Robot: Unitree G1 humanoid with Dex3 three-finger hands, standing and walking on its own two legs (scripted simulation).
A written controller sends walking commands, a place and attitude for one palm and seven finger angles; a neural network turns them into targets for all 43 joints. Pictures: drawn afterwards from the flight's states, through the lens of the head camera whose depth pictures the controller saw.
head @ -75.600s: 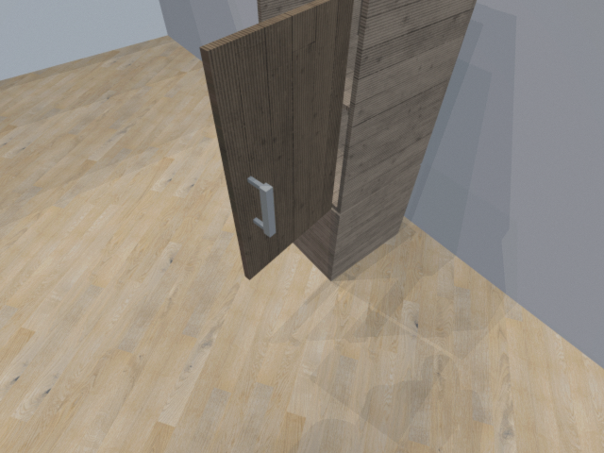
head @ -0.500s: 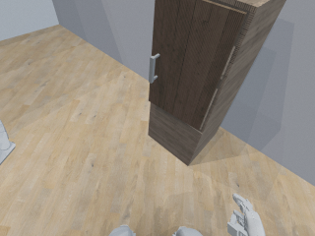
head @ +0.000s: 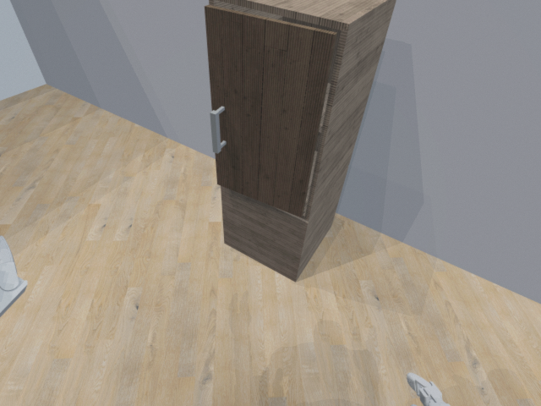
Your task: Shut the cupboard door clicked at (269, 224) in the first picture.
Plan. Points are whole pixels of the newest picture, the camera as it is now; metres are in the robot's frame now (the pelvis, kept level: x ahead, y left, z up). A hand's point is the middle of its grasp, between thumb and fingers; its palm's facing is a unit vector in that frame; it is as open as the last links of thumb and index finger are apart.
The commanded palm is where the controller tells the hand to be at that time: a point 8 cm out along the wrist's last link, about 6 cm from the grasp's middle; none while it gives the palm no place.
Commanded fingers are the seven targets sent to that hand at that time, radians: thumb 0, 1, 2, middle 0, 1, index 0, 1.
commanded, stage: stop stepping back and stand still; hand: left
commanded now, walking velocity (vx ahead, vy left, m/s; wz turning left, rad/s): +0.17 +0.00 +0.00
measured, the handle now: (219, 129) +0.91 +0.16 -0.08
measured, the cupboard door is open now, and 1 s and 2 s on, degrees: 5 5 5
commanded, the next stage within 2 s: let the arm hang, fingers relaxed in 0.30 s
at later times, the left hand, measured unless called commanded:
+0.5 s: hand (85, 315) +0.23 +0.25 +0.06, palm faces +0.22 -0.86 -0.46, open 7.4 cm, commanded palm none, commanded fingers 0.00 0.90 0.90 -0.20 -0.30 -0.20 -0.30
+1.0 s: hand out of the picture -0.01 +0.23 -0.17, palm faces +0.00 -0.97 -0.22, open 7.3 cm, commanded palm none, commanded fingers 0.00 0.90 0.90 -0.20 -0.30 -0.20 -0.30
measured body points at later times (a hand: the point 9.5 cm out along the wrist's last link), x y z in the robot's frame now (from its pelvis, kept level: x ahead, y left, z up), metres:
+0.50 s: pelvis +0.00 +0.01 -0.01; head -0.01 -0.01 +0.44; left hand +0.21 +0.30 +0.08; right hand +0.14 -0.22 -0.13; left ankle +0.03 +0.14 -0.73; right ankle -0.01 -0.07 -0.74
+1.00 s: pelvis +0.00 +0.03 +0.01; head +0.01 +0.03 +0.46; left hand -0.01 +0.28 -0.15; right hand +0.00 -0.20 -0.15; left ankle +0.02 +0.15 -0.74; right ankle -0.01 -0.07 -0.74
